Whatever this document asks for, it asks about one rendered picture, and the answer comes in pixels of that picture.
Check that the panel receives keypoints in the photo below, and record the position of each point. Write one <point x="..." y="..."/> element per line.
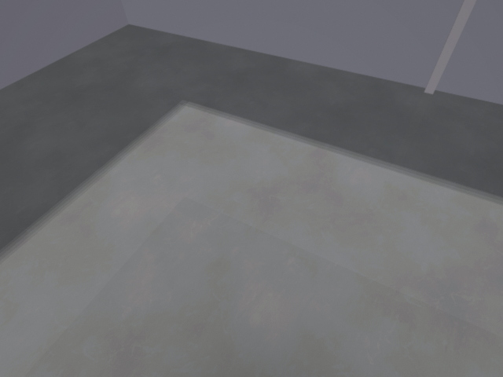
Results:
<point x="450" y="43"/>

